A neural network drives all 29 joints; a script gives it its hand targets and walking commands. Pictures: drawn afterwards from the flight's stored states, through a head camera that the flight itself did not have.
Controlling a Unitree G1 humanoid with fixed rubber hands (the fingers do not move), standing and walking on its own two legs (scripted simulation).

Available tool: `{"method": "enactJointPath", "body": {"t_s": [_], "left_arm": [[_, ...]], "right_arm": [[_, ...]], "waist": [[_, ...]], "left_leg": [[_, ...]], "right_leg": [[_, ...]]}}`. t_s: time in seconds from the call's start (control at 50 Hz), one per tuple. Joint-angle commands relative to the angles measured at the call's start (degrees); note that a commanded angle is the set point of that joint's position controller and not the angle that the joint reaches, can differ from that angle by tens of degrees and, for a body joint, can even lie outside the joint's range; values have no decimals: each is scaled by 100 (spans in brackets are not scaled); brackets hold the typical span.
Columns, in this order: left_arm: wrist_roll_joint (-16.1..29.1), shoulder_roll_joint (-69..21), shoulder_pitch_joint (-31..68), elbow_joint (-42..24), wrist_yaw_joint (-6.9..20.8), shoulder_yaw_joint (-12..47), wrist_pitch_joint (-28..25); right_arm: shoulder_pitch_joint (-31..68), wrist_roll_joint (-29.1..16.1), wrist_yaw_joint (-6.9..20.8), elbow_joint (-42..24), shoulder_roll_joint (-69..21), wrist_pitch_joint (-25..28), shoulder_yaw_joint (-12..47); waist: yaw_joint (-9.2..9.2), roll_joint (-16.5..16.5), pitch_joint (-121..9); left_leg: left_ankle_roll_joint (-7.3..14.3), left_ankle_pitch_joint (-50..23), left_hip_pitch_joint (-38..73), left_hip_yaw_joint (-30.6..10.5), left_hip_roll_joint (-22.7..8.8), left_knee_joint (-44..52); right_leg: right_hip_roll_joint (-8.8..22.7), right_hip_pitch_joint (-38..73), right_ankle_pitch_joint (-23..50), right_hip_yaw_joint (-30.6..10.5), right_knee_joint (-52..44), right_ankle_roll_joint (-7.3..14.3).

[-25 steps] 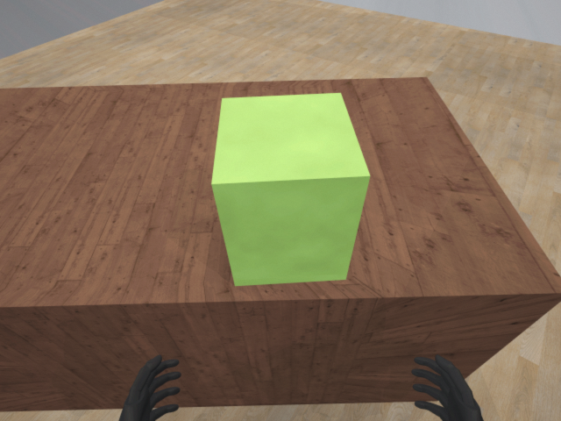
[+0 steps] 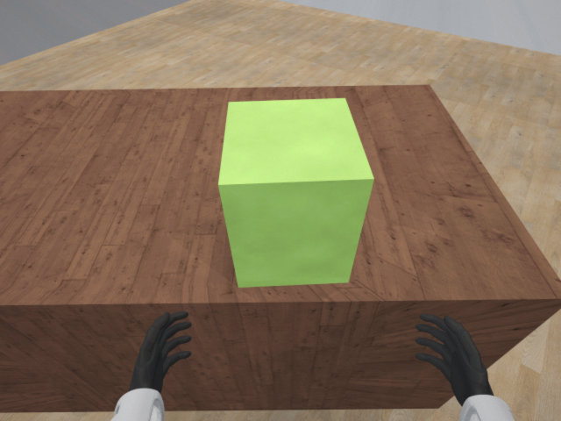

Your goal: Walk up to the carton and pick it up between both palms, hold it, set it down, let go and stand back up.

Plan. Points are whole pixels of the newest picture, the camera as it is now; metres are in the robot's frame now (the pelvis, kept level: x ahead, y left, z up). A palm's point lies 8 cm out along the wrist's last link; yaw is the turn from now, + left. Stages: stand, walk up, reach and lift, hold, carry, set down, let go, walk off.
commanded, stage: reach and lift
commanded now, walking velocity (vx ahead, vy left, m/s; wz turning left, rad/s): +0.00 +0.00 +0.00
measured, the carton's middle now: (290, 195) +0.47 +0.03 +0.06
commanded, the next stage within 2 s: none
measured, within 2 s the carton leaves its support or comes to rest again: neither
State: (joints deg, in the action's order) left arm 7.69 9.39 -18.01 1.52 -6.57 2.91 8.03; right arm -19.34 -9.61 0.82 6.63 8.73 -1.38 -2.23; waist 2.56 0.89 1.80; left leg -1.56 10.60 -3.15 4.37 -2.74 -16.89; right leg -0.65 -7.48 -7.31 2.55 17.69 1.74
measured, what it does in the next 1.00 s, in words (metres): stands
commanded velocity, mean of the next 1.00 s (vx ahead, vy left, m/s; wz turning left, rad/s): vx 0.00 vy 0.00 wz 0.00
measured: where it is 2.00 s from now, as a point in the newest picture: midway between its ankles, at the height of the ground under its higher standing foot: outside the picture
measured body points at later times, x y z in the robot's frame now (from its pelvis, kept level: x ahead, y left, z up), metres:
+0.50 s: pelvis +0.03 +0.01 +0.00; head +0.03 +0.02 +0.45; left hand +0.27 +0.21 +0.05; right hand +0.27 -0.21 +0.05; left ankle -0.01 +0.13 -0.75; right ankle +0.03 -0.10 -0.75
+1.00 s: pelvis +0.00 +0.00 +0.00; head +0.01 +0.00 +0.45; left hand +0.33 +0.20 +0.12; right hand +0.34 -0.22 +0.11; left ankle -0.01 +0.13 -0.75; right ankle +0.03 -0.10 -0.75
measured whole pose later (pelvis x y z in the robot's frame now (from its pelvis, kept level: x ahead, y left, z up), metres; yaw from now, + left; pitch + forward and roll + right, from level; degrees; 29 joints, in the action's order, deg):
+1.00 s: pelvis +0.00 +0.00 +0.00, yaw -1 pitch -1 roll +0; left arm 8.2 9.6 13.0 -5.3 -5.4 -8.1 35.3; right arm 15.0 -20.6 -2.7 10.6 20.0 -17.0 -1.8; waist -0.1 0.3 0.5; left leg -1.5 10.3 -4.8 4.0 -2.5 -15.9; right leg -1.2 -9.4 -6.7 0.8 16.8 1.6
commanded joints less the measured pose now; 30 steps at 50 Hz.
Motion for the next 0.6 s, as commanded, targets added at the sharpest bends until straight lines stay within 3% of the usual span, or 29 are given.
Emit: {"method": "enactJointPath", "body": {"t_s": [0.0, 0.06, 0.1, 0.12, 0.18, 0.2, 0.22, 0.24, 0.26, 0.28, 0.3, 0.36, 0.38, 0.42, 0.44, 0.5, 0.52, 0.58], "left_arm": [[20, 283, 378, -1020, -82, -117, -230], [68, 323, 493, -1055, -52, -141, -342], [126, 345, 730, -1233, -99, -126, -496], [16, 309, 640, -1099, -117, -160, -492], [-26, 225, 873, -1304, -121, -227, -396], [-44, 234, 673, -1447, -101, -192, -359], [0, 299, 727, -1630, -82, -236, -321], [-25, 209, 823, -1668, -74, -205, -214], [-30, 261, 734, -1789, -42, -275, -126], [-53, 335, 828, -1834, -8, -307, -55], [-38, 253, 678, -1758, 15, -365, 49], [10, 206, 1151, -1735, 5, -454, 458], [20, 108, 901, -1804, 17, -432, 589], [-11, 210, 1417, -2108, 35, -524, 773], [0, 138, 1316, -2364, 22, -492, 827], [-31, 126, 1604, -2298, 0, -589, 1076], [-74, 60, 1505, -2500, 1, -547, 1160], [-239, 89, 1854, -2376, 17, -798, 1594]], "right_arm": [[434, -8, -7, -1064, 579, 251, -234], [408, -83, -48, -1002, 386, 302, -139], [657, -99, -46, -1237, 563, 417, -225], [661, -175, -36, -1070, 455, 408, -174], [705, -303, -84, -1009, 577, 356, -141], [545, -311, -120, -1058, 595, 383, -81], [605, -363, -147, -1349, 645, 403, -120], [711, -381, -153, -1324, 770, 364, -174], [715, -510, -155, -1396, 715, 377, -21], [777, -429, -213, -1467, 813, 373, -114], [704, -404, -252, -1425, 861, 329, -118], [1306, -548, -276, -1386, 1021, 79, -198], [1054, -551, -282, -1527, 974, 50, -116], [1551, -586, -303, -1675, 1136, -42, -247], [1430, -727, -287, -1695, 1061, -68, -162], [1694, -720, -265, -1663, 1228, -224, -187], [1626, -834, -221, -1611, 1305, -283, -182], [2092, -956, -245, -1259, 1462, -509, -219]], "waist": [[6, -4, -183], [-32, 193, -275], [-58, 62, -265], [62, -14, -205], [-35, -168, -270], [-122, -81, -470], [-99, -98, -557], [-132, -174, -547], [-44, -151, -843], [-174, 35, -857], [-152, 73, -796], [-21, 24, -480], [-109, 168, -495], [-83, 98, -712], [-71, -120, -900], [-123, -104, -781], [-82, -319, -836], [-141, -229, -779]], "left_leg": [[52, -203, -496, -109, 224, 393], [110, -107, -398, -84, 250, 315], [119, -138, -473, -143, 218, 348], [97, -455, -396, -107, 236, 331], [48, -663, -302, -135, 266, 280], [18, -946, -33, -161, 294, 215], [-34, -1288, 20, -205, 285, 154], [-100, -1544, 58, -243, 289, 112], [-71, -1702, 208, -213, 286, 36], [-54, -1636, 198, -202, 326, 15], [-74, -1626, 210, -239, 305, 77], [-31, -1338, 19, -216, 269, 184], [-57, -1542, 187, -208, 264, 140], [-95, -1555, 197, -211, 272, 106], [-123, -1703, 278, -205, 259, 50], [-171, -1834, 254, -229, 229, 61], [-206, -2101, 360, -268, 221, 77], [-224, -2190, 395, -249, 211, 38]], "right_leg": [[49, 293, -401, -407, -418, 58], [91, 256, -314, -484, -412, -24], [54, 290, -326, -467, -354, 34], [48, 321, -114, -489, -389, 29], [82, 377, 156, -534, -390, 17], [69, 464, 501, -514, -397, -15], [35, 543, 934, -514, -349, 5], [-2, 582, 1135, -496, -331, 10], [-13, 734, 1287, -498, -289, -52], [-2, 751, 1479, -522, -268, -89], [-13, 804, 1540, -490, -252, -54], [-5, 464, 962, -473, -341, -42], [-63, 554, 1163, -454, -356, -31], [-107, 521, 1214, -393, -287, -14], [-95, 560, 1224, -436, -280, 5], [-139, 476, 1265, -379, -311, 30], [-171, 452, 1362, -392, -314, 57], [-187, 521, 1413, -387, -341, 62]]}}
